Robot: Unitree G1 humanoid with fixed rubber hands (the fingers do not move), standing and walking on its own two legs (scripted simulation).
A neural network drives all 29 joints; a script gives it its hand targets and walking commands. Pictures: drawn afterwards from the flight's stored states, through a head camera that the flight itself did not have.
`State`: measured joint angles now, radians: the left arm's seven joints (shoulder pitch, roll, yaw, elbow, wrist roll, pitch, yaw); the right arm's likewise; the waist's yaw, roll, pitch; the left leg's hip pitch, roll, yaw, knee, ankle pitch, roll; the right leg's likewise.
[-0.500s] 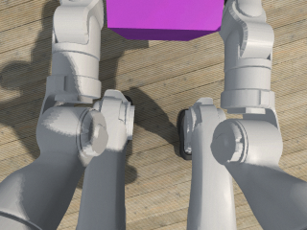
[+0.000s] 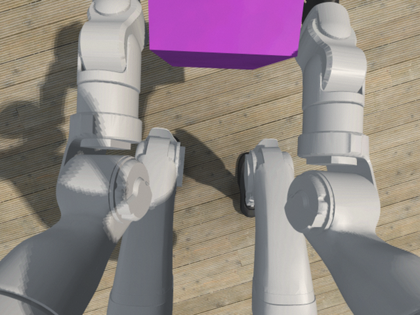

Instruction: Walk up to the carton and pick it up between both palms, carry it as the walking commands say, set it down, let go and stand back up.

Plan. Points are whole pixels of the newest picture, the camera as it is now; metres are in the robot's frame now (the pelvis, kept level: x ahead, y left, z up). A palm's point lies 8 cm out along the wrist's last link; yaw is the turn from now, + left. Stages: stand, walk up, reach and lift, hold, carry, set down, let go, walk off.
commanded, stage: reach and lift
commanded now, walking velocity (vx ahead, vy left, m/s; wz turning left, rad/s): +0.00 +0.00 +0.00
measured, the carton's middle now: (219, 6) +0.55 +0.02 -0.14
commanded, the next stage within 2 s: none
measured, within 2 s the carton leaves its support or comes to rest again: neither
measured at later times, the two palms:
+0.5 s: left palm out of the picture +0.51 +0.14 -0.01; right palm out of the picture +0.51 -0.11 -0.01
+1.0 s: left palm out of the picture +0.49 +0.15 +0.08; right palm out of the picture +0.49 -0.11 +0.09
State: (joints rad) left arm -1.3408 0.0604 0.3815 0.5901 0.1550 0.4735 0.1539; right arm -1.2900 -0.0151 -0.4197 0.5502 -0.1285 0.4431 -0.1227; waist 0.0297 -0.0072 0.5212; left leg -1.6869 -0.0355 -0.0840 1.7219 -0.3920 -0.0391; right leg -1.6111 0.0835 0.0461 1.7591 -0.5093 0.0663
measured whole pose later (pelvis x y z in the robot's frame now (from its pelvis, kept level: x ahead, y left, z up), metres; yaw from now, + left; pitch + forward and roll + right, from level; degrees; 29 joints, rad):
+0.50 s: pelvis +0.00 +0.00 +0.05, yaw +0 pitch +15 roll -2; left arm -1.21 0.03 0.35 0.53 0.14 0.47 0.16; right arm -1.17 0.01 -0.38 0.50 -0.11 0.45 -0.13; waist 0.03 -0.01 0.52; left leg -1.44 -0.03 -0.08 1.56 -0.38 -0.04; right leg -1.38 0.08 0.06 1.60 -0.48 0.06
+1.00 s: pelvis +0.04 +0.00 +0.11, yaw +0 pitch +22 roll -2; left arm -0.93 -0.07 0.40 0.68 0.21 0.44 0.14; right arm -0.89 0.10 -0.43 0.66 -0.19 0.41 -0.10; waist 0.01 -0.02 0.04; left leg -1.37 -0.03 -0.08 1.35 -0.36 -0.03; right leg -1.30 0.07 0.07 1.37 -0.46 0.05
